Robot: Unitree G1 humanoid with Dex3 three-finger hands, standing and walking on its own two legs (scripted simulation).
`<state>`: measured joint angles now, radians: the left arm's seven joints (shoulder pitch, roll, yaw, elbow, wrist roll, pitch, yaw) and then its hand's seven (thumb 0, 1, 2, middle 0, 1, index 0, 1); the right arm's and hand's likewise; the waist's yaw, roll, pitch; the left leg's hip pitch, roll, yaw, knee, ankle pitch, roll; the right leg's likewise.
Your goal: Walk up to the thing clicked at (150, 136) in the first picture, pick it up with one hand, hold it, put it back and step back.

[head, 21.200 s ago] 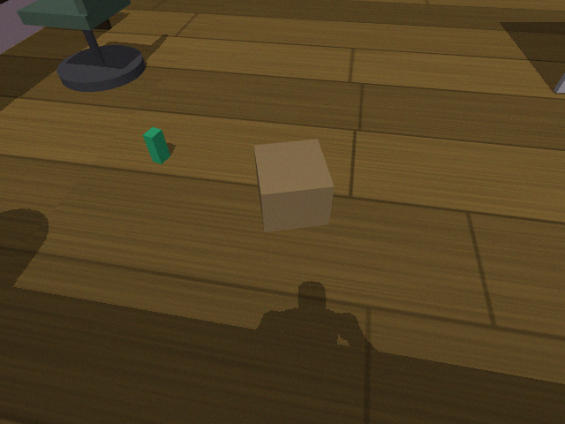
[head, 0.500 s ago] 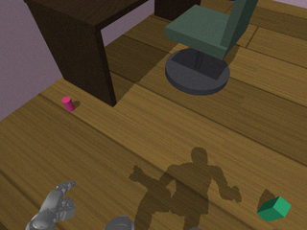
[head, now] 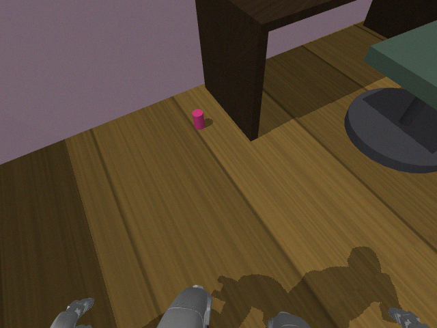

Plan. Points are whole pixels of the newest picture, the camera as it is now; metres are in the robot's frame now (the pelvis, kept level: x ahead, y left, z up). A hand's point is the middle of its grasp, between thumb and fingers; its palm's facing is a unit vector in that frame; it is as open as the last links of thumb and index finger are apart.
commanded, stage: walk up
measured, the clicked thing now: out of the picture +0.00 -0.66 -0.66
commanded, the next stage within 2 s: stand in 1.72 s
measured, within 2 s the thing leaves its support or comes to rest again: neither
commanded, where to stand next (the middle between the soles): +0.11 +0.03 m, yaw +37 degrees
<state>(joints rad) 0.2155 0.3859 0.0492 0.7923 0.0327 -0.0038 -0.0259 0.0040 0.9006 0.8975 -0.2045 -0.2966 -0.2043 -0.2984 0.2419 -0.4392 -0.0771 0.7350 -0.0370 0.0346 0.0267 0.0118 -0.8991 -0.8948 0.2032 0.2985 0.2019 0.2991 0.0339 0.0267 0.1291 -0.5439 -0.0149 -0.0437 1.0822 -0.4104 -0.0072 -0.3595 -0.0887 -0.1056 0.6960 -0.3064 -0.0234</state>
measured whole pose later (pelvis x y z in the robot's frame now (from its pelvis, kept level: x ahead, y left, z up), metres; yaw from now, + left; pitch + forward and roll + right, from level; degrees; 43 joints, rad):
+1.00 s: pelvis +0.04 +0.01 -0.01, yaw +34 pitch -1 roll +0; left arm 0.20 0.43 0.05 0.91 0.00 0.02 -0.01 0.00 0.90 0.90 -0.20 -0.30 -0.20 -0.30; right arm 0.20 -0.40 -0.03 0.88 -0.02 -0.02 -0.01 0.01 -0.90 -0.89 0.21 0.30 0.20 0.30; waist 0.01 -0.02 0.10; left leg -0.43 -0.04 -0.03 0.79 -0.34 0.02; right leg -0.38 -0.08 -0.02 0.85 -0.50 -0.03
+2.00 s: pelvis +0.06 +0.01 +0.03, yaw +38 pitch -2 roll +0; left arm 0.09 0.35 0.00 1.15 0.00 -0.01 -0.01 0.00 0.90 0.90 -0.20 -0.30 -0.20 -0.30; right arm 0.05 -0.34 -0.01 1.14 -0.01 0.00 0.01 0.01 -0.90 -0.90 0.20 0.30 0.20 0.30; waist 0.01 -0.01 0.06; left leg -0.19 -0.01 -0.08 0.37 -0.15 -0.01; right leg -0.10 -0.05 -0.08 0.34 -0.21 0.03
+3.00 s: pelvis +0.09 +0.00 +0.03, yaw +36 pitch -2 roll +0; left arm 0.10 0.35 0.00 1.13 0.00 -0.01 -0.01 0.00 0.90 0.90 -0.20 -0.30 -0.20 -0.30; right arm 0.07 -0.35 0.01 1.15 -0.01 0.00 0.00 0.01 -0.90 -0.90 0.20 0.30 0.20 0.30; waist 0.00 0.01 0.05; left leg -0.14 0.01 -0.06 0.32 -0.16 -0.03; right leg -0.07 -0.02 -0.06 0.32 -0.22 0.00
